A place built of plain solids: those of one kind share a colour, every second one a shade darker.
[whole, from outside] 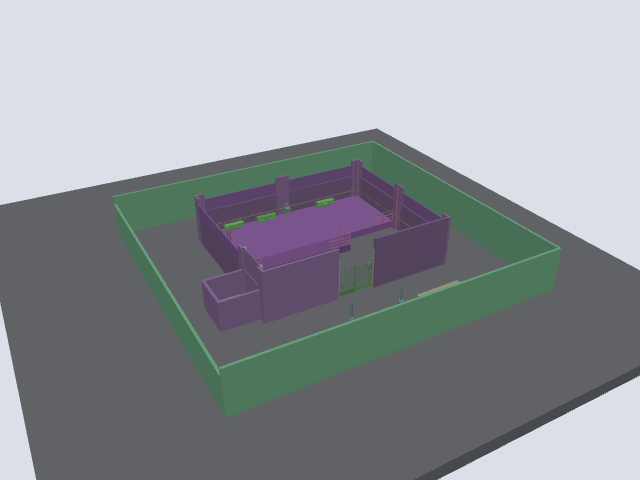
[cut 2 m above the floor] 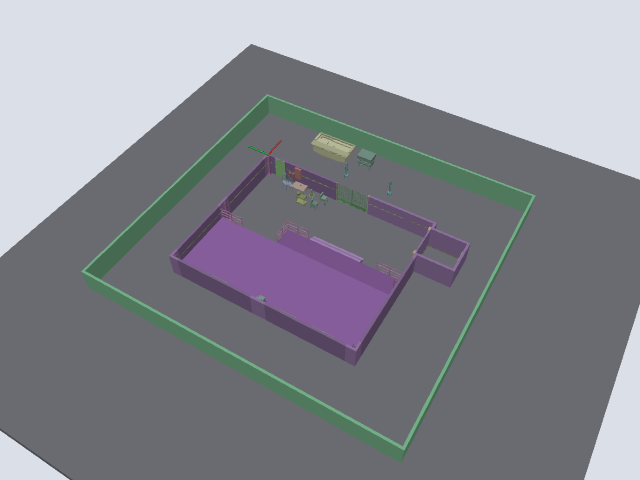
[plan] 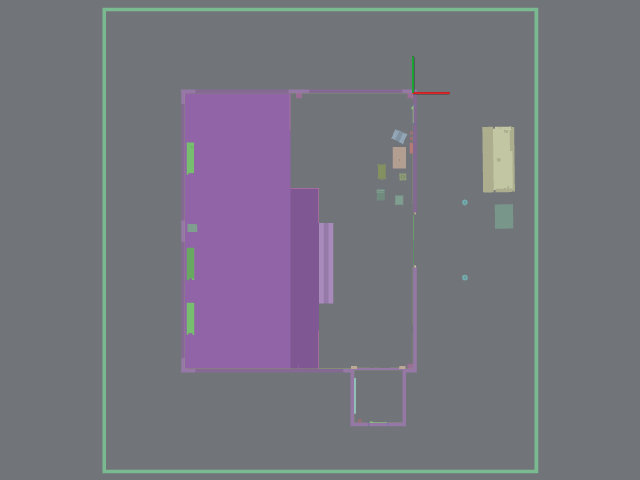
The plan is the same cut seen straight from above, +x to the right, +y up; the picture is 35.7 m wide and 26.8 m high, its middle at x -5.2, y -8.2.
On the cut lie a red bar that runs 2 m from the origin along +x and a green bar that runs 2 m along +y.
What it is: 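A works' assembly hall with a stage; one tall room on two levels; a low floor behind the doors and a raised floor 0.61 m over it, whose front bears 2 heads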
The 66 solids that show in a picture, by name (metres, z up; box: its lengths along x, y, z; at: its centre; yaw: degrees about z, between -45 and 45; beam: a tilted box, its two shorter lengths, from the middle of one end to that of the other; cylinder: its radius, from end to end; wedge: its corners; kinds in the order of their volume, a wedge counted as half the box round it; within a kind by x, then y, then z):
{
 "raised_floor_bank_1": {"box": [5.9, 15.4, 0.66], "at": [-9.8, -7.7, 0.28]},
 "raised_floor_bank_2": {"box": [0.02, 10.1, 0.66], "at": [-6.85, -10.35, 0.28]},
 "raised_floor_bank_3": {"box": [1.6, 10.1, 0.66], "at": [-6.05, -10.35, 0.28]},
 "yard_bound_1": {"box": [0.2, 26.0, 3.66], "at": [-17.25, -8.23, 1.78]},
 "yard_bound_2": {"box": [24.33, 0.2, 2.96], "at": [-5.18, -21.13, 1.43]},
 "yard_bound_3": {"box": [24.33, 0.2, 3.66], "at": [-5.18, 4.67, 1.78]},
 "yard_bound_4": {"box": [0.2, 26.0, 3.66], "at": [6.88, -8.23, 1.78]},
 "wall_1": {"box": [0.2, 0.81, 4.25], "at": [-12.85, -15.2, 2.08]},
 "wall_2": {"box": [0.2, 6.51, 2.7], "at": [-12.85, -11.55, 1.3]},
 "wall_3": {"box": [0.2, 1.21, 4.25], "at": [-12.85, -7.7, 2.08]},
 "wall_4": {"box": [0.2, 6.51, 2.7], "at": [-12.85, -3.85, 1.3]},
 "wall_5": {"box": [0.2, 0.81, 4.25], "at": [-12.85, -0.2, 2.08]},
 "wall_6": {"box": [0.81, 0.2, 4.25], "at": [-12.55, -15.5, 2.08]},
 "wall_7": {"box": [0.81, 0.2, 4.25], "at": [-12.55, 0.1, 2.08]},
 "wall_8": {"box": [5.21, 0.2, 2.7], "at": [-9.55, 0.1, 1.3]},
 "wall_9": {"box": [8.26, 0.2, 2.7], "at": [-8.03, -15.5, 1.3]},
 "wall_10": {"box": [1.16, 0.2, 4.25], "at": [-6.38, 0.1, 2.08]},
 "wall_11": {"box": [0.61, 0.2, 4.25], "at": [-3.6, -15.5, 2.08]},
 "wall_12": {"box": [0.2, 3.2, 2.45], "at": [-3.4, -17.0, 1.18]},
 "wall_13": {"box": [5.21, 0.2, 2.7], "at": [-3.2, 0.1, 1.3]},
 "wall_14": {"box": [3.1, 0.2, 2.45], "at": [-1.95, -18.5, 1.18]},
 "wall_15": {"box": [2.7, 0.06, 2.45], "at": [-1.95, -15.43, 1.18]},
 "wall_16": {"box": [2.82, 0.06, 4.25], "at": [-1.95, -15.37, 2.08]},
 "wall_17": {"box": [0.2, 3.2, 2.45], "at": [-0.5, -17.0, 1.18]},
 "wall_18": {"box": [0.8, 0.2, 4.25], "at": [-0.2, -15.5, 2.08]},
 "wall_19": {"box": [0.81, 0.2, 4.25], "at": [-0.2, 0.1, 2.08]},
 "wall_20": {"box": [0.2, 5.91, 4.25], "at": [0.1, -12.65, 2.08]},
 "wall_21": {"box": [0.2, 6.91, 4.25], "at": [0.1, -3.25, 2.08]},
 "beyond_skip_1": {"box": [0.6, 3.66, 0.07], "at": [4.18, -3.71, 1.21], "yaw": 0.7},
 "beyond_skip_2": {"box": [1.16, 1.2, 0.12], "at": [4.53, -4.82, 1.03], "yaw": 0.7},
 "beyond_skip_3": {"box": [0.78, 1.1, 0.12], "at": [4.69, -2.54, 1.03], "yaw": 0.7},
 "beyond_skip_4": {"box": [1.61, 3.21, 0.59], "at": [4.77, -3.71, 0.67], "yaw": 0.7},
 "beyond_skip_5": {"box": [0.28, 2.12, 0.12], "at": [5.48, -4.35, 1.03], "yaw": 0.7},
 "beyond_skip_6": {"box": [0.22, 1.25, 0.12], "at": [5.5, -2.61, 1.03], "yaw": 0.7},
 "beyond_skip_7": {"box": [0.12, 3.6, 0.15], "at": [5.6, -3.7, 1.17], "yaw": 0.7},
 "window_pane_1": {"box": [0.1, 6.5, 1.06], "at": [-12.9, -11.55, 3.17]},
 "window_pane_2": {"box": [0.1, 6.5, 1.06], "at": [-12.9, -3.85, 3.17]},
 "window_pane_3": {"box": [5.2, 0.1, 1.06], "at": [-9.55, 0.15, 3.17]},
 "window_pane_4": {"box": [8.25, 0.1, 1.06], "at": [-8.03, -15.55, 3.17]},
 "window_pane_5": {"box": [5.2, 0.1, 1.06], "at": [-3.2, 0.15, 3.17]},
 "door_landing_1": {"box": [0.29, 4.5, 0.51], "at": [-5.13, -9.5, 0.2]},
 "door_landing_2": {"box": [0.29, 4.5, 0.35], "at": [-4.86, -9.5, 0.13]},
 "door_landing_3": {"box": [0.29, 4.5, 0.2], "at": [-4.59, -9.5, 0.05]},
 "beyond_waste_container_1": {"box": [1.02, 1.36, 0.34], "at": [5.08, -6.89, 1.12], "yaw": 0.7},
 "bench_things_1": {"box": [0.4, 1.69, 0.07], "at": [-12.43, -12.55, 1.03]},
 "bench_things_2": {"box": [0.4, 1.71, 0.07], "at": [-12.43, -9.49, 1.03]},
 "bench_things_3": {"box": [0.4, 1.71, 0.07], "at": [-12.43, -3.61, 1.03]},
 "distribution_board_1": {"box": [0.18, 0.6, 1.1], "at": [-0.09, -3.07, 1.4]},
 "radiator_1": {"box": [0.1, 2.0, 0.5], "at": [-3.25, -16.9, 0.2]},
 "chair_stack_1": {"box": [0.55, 0.4, 0.17], "at": [-12.33, -7.54, 1.27]},
 "chair_stack_2": {"box": [0.41, 0.43, 0.04], "at": [-1.81, -5.78, 0.81], "yaw": 0.1},
 "chair_stack_3": {"box": [0.45, 0.43, 0.25], "at": [-0.77, -5.95, 0.53]},
 "door_leaf_1": {"box": [0.044, 1.0, 2.15], "at": [0.0, -1.2, 1.02]},
 "file_trolley_1": {"box": [0.44, 0.8, 0.15], "at": [-1.75, -4.38, 0.11]},
 "file_trolley_2": {"box": [0.44, 0.8, 0.06], "at": [-1.75, -4.38, 0.82]},
 "roller_shutter_1": {"box": [0.1, 0.11, 3.35], "at": [0.11, -6.72, 1.62]},
 "steel_column_1": {"box": [0.22, 0.014, 4.05], "at": [-12.61, -0.22, 1.98]},
 "steel_column_2": {"box": [0.22, 0.014, 4.05], "at": [-6.38, -0.22, 1.98]},
 "steel_column_3": {"box": [0.012, 0.19, 4.05], "at": [-6.38, -0.12, 1.98]},
 "low_rail_1": {"box": [0.02, 15.4, 0.07], "at": [-12.74, -7.7, 1.2]},
 "low_rail_2": {"box": [5.83, 0.02, 0.07], "at": [-9.83, -0.01, 1.2]},
 "mess_table_1": {"box": [0.75, 1.2, 0.029], "at": [-0.77, -3.6, 0.73]},
 "safety_steps_1": {"box": [0.24, 0.54, 0.032], "at": [-1.0, -2.33, 0.71], "yaw": -23.7},
 "safety_steps_2": {"box": [0.24, 0.55, 0.032], "at": [-0.78, -2.42, 0.47], "yaw": -23.7},
 "steel_gate_1": {"box": [0.008, 1.33, 0.28], "at": [0.04, -8.91, 0.26]},
 "steel_gate_2": {"box": [0.008, 1.33, 0.28], "at": [0.04, -7.49, 0.26]}
}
